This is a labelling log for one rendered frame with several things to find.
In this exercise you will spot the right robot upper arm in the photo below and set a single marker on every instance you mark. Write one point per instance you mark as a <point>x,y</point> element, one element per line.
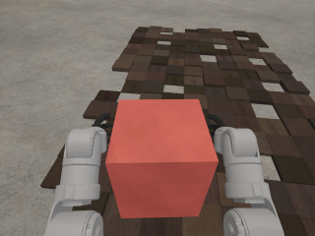
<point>251,221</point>

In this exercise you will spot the carton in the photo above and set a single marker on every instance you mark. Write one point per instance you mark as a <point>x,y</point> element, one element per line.
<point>161,159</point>

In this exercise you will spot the robot right hand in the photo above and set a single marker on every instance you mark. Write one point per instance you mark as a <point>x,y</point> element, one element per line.
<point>219,122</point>

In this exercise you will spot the robot left hand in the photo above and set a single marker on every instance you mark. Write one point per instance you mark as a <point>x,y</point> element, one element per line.
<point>98,121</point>

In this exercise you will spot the right robot forearm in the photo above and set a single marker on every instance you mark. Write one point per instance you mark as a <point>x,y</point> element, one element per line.
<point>243,170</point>

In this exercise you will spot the left robot forearm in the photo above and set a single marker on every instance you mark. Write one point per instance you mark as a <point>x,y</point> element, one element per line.
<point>79,176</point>

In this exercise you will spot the left robot upper arm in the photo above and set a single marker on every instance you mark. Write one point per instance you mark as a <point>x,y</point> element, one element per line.
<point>75,223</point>

